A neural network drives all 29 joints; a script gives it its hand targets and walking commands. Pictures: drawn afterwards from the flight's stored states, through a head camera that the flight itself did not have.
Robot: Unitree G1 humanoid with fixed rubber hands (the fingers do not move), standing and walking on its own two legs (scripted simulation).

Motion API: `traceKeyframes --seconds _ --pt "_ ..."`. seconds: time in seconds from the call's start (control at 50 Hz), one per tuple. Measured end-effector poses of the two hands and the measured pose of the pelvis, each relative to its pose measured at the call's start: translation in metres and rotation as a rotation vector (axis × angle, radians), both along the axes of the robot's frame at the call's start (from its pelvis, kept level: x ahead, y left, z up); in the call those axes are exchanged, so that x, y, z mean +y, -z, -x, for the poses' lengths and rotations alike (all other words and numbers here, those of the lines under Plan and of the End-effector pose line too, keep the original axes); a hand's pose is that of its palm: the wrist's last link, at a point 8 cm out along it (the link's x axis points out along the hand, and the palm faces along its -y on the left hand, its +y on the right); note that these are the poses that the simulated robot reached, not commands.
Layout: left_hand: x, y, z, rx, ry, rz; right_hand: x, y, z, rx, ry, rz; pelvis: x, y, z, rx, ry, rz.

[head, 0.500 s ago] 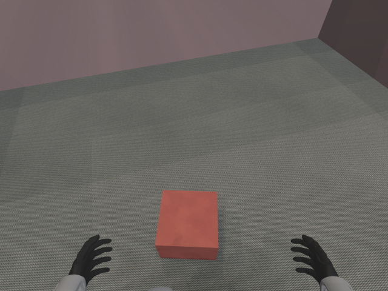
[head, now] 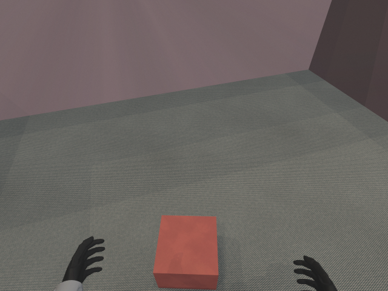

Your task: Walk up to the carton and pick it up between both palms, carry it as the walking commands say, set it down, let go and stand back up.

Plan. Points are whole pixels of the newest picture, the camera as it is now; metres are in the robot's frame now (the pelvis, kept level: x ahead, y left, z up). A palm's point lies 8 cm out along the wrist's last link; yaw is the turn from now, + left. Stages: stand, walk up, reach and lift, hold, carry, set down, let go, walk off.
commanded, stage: stand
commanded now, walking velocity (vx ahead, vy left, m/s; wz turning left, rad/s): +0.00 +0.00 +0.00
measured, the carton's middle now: (188, 251) +0.49 +0.07 -0.66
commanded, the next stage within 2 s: none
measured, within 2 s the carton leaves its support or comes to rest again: neither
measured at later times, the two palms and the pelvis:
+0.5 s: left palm (72, 281) +0.17 +0.27 -0.04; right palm out of the picture +0.15 -0.24 -0.07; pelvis +0.00 +0.00 +0.00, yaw +0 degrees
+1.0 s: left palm (71, 288) +0.16 +0.28 -0.05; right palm out of the picture +0.15 -0.25 -0.08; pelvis +0.00 +0.00 +0.00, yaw +0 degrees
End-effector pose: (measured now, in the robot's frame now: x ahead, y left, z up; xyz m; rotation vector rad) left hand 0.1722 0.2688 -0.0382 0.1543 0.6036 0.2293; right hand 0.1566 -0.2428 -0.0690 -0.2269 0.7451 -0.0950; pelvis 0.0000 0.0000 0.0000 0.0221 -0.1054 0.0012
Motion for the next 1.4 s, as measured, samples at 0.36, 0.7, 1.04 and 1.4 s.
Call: traceKeyframes --seconds 0.36,0.7,1.04,1.4 --pt "0.002 0.000 0.005 -0.014 -0.003 -0.005 -0.002 -0.003 0.001 -0.031 0.006 0.003 0.001 0.000 0.000 0.001 0.000 0.001" --pt "0.005 0.005 0.010 0.005 -0.008 -0.008 -0.002 0.002 0.005 -0.005 0.013 0.002 0.001 0.000 0.000 0.002 0.000 0.001" --pt "0.007 0.012 0.017 0.034 -0.017 -0.006 -0.003 0.008 0.012 0.024 0.020 0.001 0.001 0.000 0.000 0.002 0.000 0.001" --pt "0.013 0.018 0.025 0.075 -0.028 -0.013 -0.004 0.016 0.022 0.074 0.032 0.000 0.002 0.000 0.000 0.003 0.000 0.002"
